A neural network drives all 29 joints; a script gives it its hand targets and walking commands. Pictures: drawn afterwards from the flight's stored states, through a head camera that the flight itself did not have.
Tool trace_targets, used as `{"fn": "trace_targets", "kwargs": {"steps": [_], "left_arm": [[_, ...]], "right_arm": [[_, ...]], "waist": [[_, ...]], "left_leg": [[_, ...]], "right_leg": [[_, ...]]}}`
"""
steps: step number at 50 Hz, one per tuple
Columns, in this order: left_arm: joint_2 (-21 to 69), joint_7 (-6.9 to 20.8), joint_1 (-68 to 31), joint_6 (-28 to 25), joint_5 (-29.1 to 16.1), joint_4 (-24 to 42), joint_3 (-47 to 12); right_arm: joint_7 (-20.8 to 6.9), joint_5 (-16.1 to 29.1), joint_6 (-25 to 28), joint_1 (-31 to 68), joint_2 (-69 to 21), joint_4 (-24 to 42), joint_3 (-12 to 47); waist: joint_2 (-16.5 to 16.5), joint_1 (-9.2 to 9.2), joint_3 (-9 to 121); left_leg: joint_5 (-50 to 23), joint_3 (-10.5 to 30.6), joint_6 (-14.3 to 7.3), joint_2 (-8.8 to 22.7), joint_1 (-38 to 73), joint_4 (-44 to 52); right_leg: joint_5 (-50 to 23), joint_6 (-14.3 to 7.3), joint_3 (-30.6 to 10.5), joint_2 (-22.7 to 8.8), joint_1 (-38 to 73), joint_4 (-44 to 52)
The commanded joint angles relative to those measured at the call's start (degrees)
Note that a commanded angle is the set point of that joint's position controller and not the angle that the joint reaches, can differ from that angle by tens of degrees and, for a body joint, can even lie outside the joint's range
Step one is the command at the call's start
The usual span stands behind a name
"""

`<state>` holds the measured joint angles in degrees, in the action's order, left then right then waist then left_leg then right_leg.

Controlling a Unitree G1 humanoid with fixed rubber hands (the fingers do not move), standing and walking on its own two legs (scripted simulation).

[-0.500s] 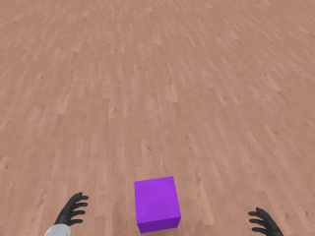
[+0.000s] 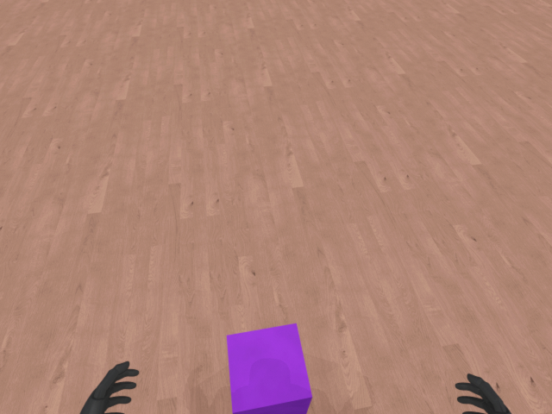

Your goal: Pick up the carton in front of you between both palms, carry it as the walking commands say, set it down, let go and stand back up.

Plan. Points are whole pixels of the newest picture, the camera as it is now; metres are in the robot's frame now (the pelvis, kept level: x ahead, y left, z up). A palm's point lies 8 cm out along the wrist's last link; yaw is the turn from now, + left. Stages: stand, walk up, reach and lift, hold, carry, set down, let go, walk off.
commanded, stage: stand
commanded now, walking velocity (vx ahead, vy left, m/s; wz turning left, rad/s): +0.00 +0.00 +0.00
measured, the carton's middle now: (268, 376) +0.33 +0.06 -0.65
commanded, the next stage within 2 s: none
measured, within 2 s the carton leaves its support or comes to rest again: neither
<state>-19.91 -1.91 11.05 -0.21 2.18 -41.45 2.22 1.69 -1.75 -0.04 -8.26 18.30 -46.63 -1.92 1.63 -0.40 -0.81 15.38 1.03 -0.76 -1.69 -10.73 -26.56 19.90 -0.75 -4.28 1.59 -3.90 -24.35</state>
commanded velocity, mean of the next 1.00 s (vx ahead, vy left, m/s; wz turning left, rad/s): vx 0.00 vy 0.00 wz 0.00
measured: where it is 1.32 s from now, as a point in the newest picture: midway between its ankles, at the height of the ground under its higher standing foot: outside the picture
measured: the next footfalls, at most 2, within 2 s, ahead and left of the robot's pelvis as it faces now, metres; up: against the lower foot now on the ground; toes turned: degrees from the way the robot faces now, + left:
none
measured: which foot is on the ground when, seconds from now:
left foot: down 0.00-1.00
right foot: down 0.00-1.00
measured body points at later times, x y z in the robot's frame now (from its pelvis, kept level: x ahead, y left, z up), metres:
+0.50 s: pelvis -0.03 -0.01 +0.01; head -0.03 +0.01 +0.46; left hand +0.08 +0.29 -0.11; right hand +0.07 -0.31 -0.10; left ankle -0.01 +0.11 -0.74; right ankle -0.08 -0.12 -0.74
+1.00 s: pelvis -0.04 +0.01 +0.01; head -0.03 +0.02 +0.46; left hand +0.06 +0.32 -0.11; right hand +0.06 -0.30 -0.10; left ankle -0.01 +0.11 -0.74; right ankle -0.08 -0.12 -0.74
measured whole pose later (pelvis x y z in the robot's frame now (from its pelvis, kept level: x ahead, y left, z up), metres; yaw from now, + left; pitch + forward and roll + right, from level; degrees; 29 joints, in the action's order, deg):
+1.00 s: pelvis -0.04 +0.01 +0.01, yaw +0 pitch -3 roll +0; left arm -22.2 -0.4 8.6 -1.1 1.3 -56.1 0.6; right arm 0.7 -0.4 1.2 -7.0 20.9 -58.6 -0.3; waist 1.4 -0.2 -3.2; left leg 8.7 0.8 -1.0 -1.4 -8.0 -19.3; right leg 13.3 0.1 -4.5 1.2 -1.6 -17.7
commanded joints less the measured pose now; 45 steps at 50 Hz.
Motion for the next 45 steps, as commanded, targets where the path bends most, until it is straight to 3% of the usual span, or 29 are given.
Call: {"fn": "trace_targets", "kwargs": {"steps": [1,4,7,9,10,12,13,14,15,16,22,23,24,26,27,30,31,32,33,34,35,36,37,38,39,40,42,43,45], "left_arm": [[-8.18,-0.35,1.1,-0.62,-0.58,1.97,1.7],[-6.99,0.08,-3.19,-1.07,-0.77,1.38,1.42],[-8.63,0.2,-0.97,-1.02,-0.65,0.1,1.31],[-9.19,0.36,-2.18,-1.07,-0.03,-0.47,1.6],[-8.79,0.34,-2.09,-1.01,-0.18,-1.45,1.56],[-7.68,0.21,-2.15,-1.36,-0.43,-1.58,1.27],[-8.76,0.15,-1.76,-1.39,-0.09,-2.41,1.01],[-9.53,0.36,-2.36,-1.62,-0.1,-1.99,1.38],[-9.28,0.61,-1.87,-1.7,-0.12,-3.17,1.38],[-9.33,0.57,-0.84,-1.45,-0.7,-3.71,0.99],[-10.47,1.06,-2.46,-1.7,-0.66,-5.72,0.84],[-10.27,1.17,-2.47,-1.77,-0.99,-6.07,0.88],[-11.01,0.96,-3.51,-1.65,-0.65,-6.2,1.23],[-9.81,0.96,-4.01,-1.44,-0.65,-6.41,0.87],[-9.44,1.12,-3.12,-1.45,-1.1,-7.23,0.53],[-10.58,0.77,-1.69,-1.57,-1.05,-8.95,0.31],[-10.05,0.92,-2.71,-1.06,-0.9,-8.73,0.67],[-8.81,1.15,-3.17,-0.95,-0.72,-8.39,0.19],[-9.59,1.1,-2.62,-0.9,-0.54,-9.23,0.25],[-11.46,0.87,-2.48,-1.06,-0.8,-10.3,0.64],[-8.99,1.38,-3.39,-1.06,-0.69,-9.74,-0.08],[-11.78,1.3,-3.71,-1.22,-0.26,-9.79,1.15],[-12.18,1.46,-4.17,-1.69,-0.63,-9.62,0.9],[-11.44,1.41,-4.07,-1.67,-0.78,-10.11,0.61],[-11.67,1.53,-3.39,-1.53,-1.3,-9.93,0.66],[-11.35,1.39,-3.2,-1.4,-0.98,-10.76,0.62],[-10.63,1.47,-3.71,-1.52,-1.05,-11.43,0.73],[-11.51,1.3,-3.07,-1.87,-1.1,-11.6,0.55],[-10.49,1.23,-4.07,-1.65,-1.0,-11.41,0.07]], "right_arm": [[-0.25,-0.22,1.22,1.33,9.48,2.47,-1.83],[0.04,-0.16,1.33,1.71,9.68,0.9,-1.96],[0.05,0.27,0.68,0.42,8.38,-0.81,-0.93],[0.26,0.01,0.95,2.29,8.4,0.02,-1.24],[0.16,-0.05,0.88,1.77,9.83,-1.54,-0.97],[-0.06,0.1,1.4,1.48,9.62,-1.55,-1.29],[-0.52,0.28,1.38,2.48,10.64,-2.23,-1.4],[-0.44,0.13,1.45,1.66,9.11,-2.54,-1.06],[-0.54,0.1,1.35,0.85,10.43,-3.48,-0.98],[-0.45,0.08,1.5,0.19,11.31,-4.04,-1.18],[-0.59,0.66,1.11,2.08,10.06,-5.22,-0.51],[-0.76,0.82,1.43,3.03,10.04,-5.01,-0.2],[-0.49,0.52,1.31,2.59,9.95,-5.26,-0.57],[-0.54,0.57,1.7,3.89,10.69,-5.52,-0.32],[-0.66,0.95,1.9,2.18,11.99,-6.66,-0.75],[-0.91,0.6,1.64,2.58,12.15,-7.25,-0.67],[-0.67,0.75,1.61,1.1,12.5,-7.48,-0.58],[-0.74,0.32,1.62,2.92,13.5,-7.43,-0.93],[-0.6,0.66,1.56,2.33,13.45,-7.58,-0.82],[-0.46,0.13,1.42,4.31,14.82,-8.19,-1.01],[-0.82,1.2,1.69,3.07,11.97,-7.95,-0.62],[-0.86,0.61,2.02,1.62,13.05,-8.28,-0.8],[-0.88,0.44,1.96,3.05,11.15,-8.43,-0.04],[-0.79,0.9,1.56,2.0,11.48,-8.41,-0.03],[-0.63,1.18,1.41,1.38,11.64,-9.49,0.06],[-0.82,1.15,1.63,2.97,11.61,-9.51,-0.07],[-0.53,1.14,1.9,1.72,12.84,-9.52,-0.18],[-0.92,0.98,2.0,2.45,12.28,-8.92,0.08],[-0.83,1.68,2.17,3.11,12.45,-9.29,-0.1]], "waist": [[1.57,1.23,4.96],[-0.89,-0.26,4.67],[-2.3,0.29,4.25],[3.04,-0.18,0.51],[0.53,0.19,-1.46],[0.47,-0.13,1.54],[-2.66,-0.43,-1.73],[1.29,0.04,-2.06],[1.76,0.05,-2.18],[-3.56,-0.24,0.71],[-1.01,-0.62,1.25],[-2.3,0.76,-0.4],[2.23,-0.08,1.54],[0.42,0.03,-0.62],[-3.99,-0.29,2.91],[-0.93,0.28,-3.92],[-1.02,-0.4,-2.69],[-0.03,0.79,-4.89],[-2.13,0.15,-2.17],[-1.29,1.14,-4.12],[-2.3,-0.47,-1.71],[-1.51,-0.37,-2.42],[-0.96,0.88,-0.59],[-2.58,-0.45,1.1],[-3.14,0.35,-0.28],[-0.6,0.19,-2.1],[-3.16,0.02,2.94],[-0.68,0.76,0.62],[-2.61,-0.02,2.37]], "left_leg": [[-26.84,4.26,-0.67,6.45,6.98,1.87],[-24.43,3.8,-0.53,6.08,6.1,2.21],[-17.94,4.14,-0.58,5.74,5.52,3.88],[-14.04,5.07,-0.47,6.13,4.71,4.86],[-15.08,5.32,-0.81,6.7,3.78,5.19],[-14.27,5.15,-0.58,6.19,4.91,5.57],[-13.6,5.68,-0.96,6.76,4.76,6.96],[-13.01,5.58,-0.85,6.38,4.2,5.68],[-14.38,5.23,-0.64,6.24,5.09,5.96],[-11.81,4.65,-1.01,6.12,6.2,5.54],[-12.03,6.05,-1.17,6.61,5.26,7.68],[-10.48,5.26,-1.0,6.47,4.82,6.39],[-10.24,6.7,-1.21,7.38,5.19,8.31],[-10.78,5.74,-0.52,6.83,6.3,7.85],[-12.0,5.24,-0.34,6.46,6.96,7.69],[-12.44,7.66,-1.5,8.36,3.28,9.41],[-7.32,6.92,-1.13,7.72,3.51,9.71],[-4.16,7.32,-0.82,7.07,3.78,10.46],[-3.35,7.79,-1.16,7.21,3.42,11.12],[-4.33,8.61,-1.65,8.38,2.76,11.54],[-4.02,7.86,-1.01,7.51,4.81,10.4],[-4.19,7.62,-1.33,7.59,3.1,10.77],[-6.42,6.46,-1.62,7.5,5.5,9.76],[-9.19,6.17,-1.47,7.41,6.22,9.51],[-9.42,6.76,-1.42,7.45,4.98,9.86],[-9.98,7.19,-1.32,7.96,6.24,10.39],[-12.87,5.87,-0.8,7.18,7.5,9.97],[-15.75,6.37,-0.57,7.32,7.61,9.05],[-17.22,6.59,-0.92,8.08,8.24,9.17]], "right_leg": [[-27.43,0.74,-2.66,-5.86,-1.61,1.21],[-24.82,0.52,-3.69,-6.49,-1.51,2.38],[-20.08,0.55,-4.03,-5.95,-1.47,4.33],[-17.37,0.29,-3.7,-5.9,-3.91,5.21],[-18.68,0.54,-4.01,-6.28,-3.94,6.26],[-17.91,0.44,-4.15,-5.8,-2.67,6.18],[-18.76,-0.11,-4.94,-6.63,-5.22,6.32],[-17.11,-0.11,-4.25,-6.19,-4.67,6.82],[-17.48,0.25,-3.42,-5.69,-5.01,6.56],[-17.75,-0.04,-5.56,-6.75,-3.66,8.8],[-14.27,0.24,-4.5,-6.0,-2.02,8.5],[-13.5,0.16,-5.65,-6.12,-3.61,9.47],[-11.99,-0.31,-4.49,-6.34,-1.99,8.64],[-13.66,-0.3,-4.82,-6.13,-4.01,9.48],[-15.49,0.18,-4.86,-6.36,-1.31,9.52],[-13.0,-0.01,-5.28,-6.91,-4.64,9.51],[-9.34,-0.45,-5.75,-6.63,-4.37,9.98],[-9.38,-0.27,-4.62,-5.74,-5.84,9.45],[-8.33,-0.15,-3.74,-5.12,-4.08,9.14],[-8.38,-0.58,-4.71,-5.99,-5.18,9.35],[-10.05,-0.65,-4.72,-5.75,-5.4,9.86],[-10.56,-0.69,-5.0,-6.43,-3.06,9.85],[-10.17,-0.4,-5.3,-6.37,-3.46,9.9],[-11.39,-0.54,-5.27,-6.6,-2.43,10.22],[-12.34,-0.7,-5.51,-6.55,-2.46,9.71],[-14.51,-0.7,-5.28,-6.87,-4.29,9.06],[-15.11,0.26,-4.63,-6.6,-0.65,9.15],[-15.43,-0.12,-4.01,-5.76,-2.46,8.55],[-15.38,0.2,-3.95,-6.57,-1.19,8.94]]}}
